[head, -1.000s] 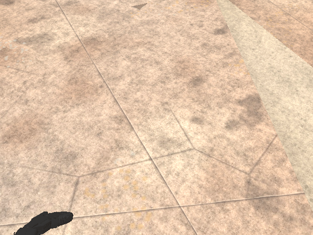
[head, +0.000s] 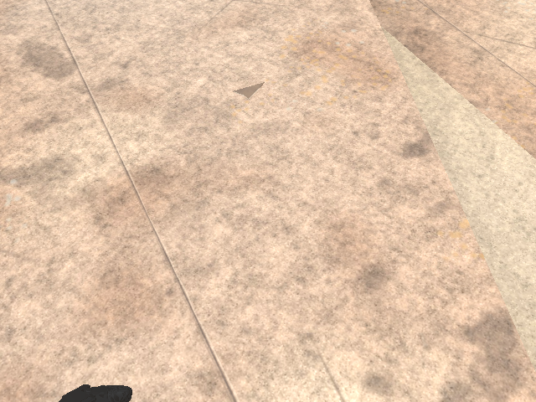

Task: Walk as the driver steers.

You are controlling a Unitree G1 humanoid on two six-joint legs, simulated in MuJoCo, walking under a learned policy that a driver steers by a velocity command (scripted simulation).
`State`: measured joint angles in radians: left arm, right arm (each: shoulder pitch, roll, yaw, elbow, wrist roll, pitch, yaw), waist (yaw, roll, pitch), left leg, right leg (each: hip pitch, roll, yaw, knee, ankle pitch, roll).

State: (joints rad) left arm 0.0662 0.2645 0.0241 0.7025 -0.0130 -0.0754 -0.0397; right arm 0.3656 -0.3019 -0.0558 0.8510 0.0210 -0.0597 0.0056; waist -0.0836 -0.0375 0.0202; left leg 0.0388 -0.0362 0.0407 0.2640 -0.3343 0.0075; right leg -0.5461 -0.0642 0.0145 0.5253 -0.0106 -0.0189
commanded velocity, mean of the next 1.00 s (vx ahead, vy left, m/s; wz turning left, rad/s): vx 0.49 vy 0.00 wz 0.39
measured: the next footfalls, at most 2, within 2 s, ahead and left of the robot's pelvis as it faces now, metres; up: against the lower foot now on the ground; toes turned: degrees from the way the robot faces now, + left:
right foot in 0.04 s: +0.19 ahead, -0.13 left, +0.00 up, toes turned -2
left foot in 0.58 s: +0.47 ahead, +0.13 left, +0.00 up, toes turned +15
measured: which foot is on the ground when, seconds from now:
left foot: down 0.00-0.06, up 0.08-0.56, down 0.58-1.00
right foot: up 0.00-0.02, down 0.04-0.60, up 0.62-1.00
